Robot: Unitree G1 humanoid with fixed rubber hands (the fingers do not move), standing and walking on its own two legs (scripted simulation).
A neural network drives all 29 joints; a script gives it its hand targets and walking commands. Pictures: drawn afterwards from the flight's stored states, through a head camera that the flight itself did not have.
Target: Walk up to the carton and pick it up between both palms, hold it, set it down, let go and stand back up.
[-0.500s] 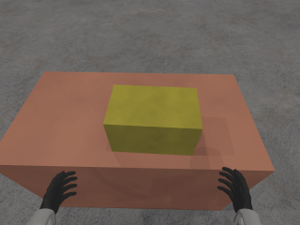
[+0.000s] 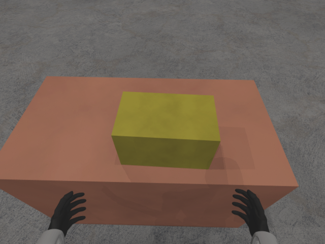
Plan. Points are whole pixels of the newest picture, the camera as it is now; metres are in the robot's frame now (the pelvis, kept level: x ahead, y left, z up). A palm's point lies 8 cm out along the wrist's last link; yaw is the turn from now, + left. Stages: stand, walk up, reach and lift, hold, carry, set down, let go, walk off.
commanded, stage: set down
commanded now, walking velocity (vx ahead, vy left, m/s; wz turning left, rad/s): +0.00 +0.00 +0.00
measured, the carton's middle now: (166, 130) +0.46 -0.01 -0.05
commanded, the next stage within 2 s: let go in 0.18 s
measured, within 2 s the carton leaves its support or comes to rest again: neither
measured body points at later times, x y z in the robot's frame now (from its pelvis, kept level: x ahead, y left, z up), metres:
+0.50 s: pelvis +0.00 +0.00 +0.00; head +0.03 -0.01 +0.45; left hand +0.18 +0.25 -0.08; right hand +0.17 -0.23 -0.08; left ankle +0.01 +0.15 -0.74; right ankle +0.03 -0.10 -0.74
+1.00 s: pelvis +0.01 +0.01 +0.00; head +0.02 +0.01 +0.45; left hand +0.18 +0.27 -0.08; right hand +0.10 -0.27 -0.12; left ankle +0.01 +0.15 -0.74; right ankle +0.03 -0.10 -0.74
